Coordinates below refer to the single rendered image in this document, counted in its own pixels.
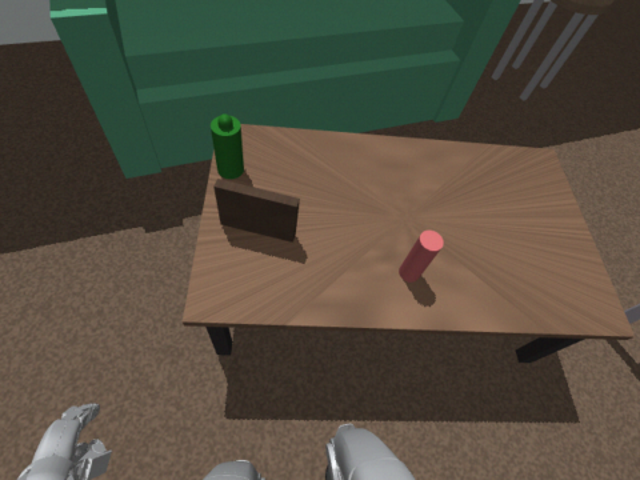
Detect coffee table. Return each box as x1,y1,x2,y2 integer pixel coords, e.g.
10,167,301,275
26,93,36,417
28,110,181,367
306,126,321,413
182,124,635,363

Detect stool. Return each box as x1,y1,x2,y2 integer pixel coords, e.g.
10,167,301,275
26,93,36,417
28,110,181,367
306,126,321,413
491,0,614,101

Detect sofa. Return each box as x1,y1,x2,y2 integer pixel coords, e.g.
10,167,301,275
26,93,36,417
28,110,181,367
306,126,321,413
50,0,521,179

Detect left robot hand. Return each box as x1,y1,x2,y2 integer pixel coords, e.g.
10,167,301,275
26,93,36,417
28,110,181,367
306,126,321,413
32,403,112,480

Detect left robot arm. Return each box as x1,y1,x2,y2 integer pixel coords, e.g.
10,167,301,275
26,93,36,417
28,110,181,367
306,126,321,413
17,456,75,480

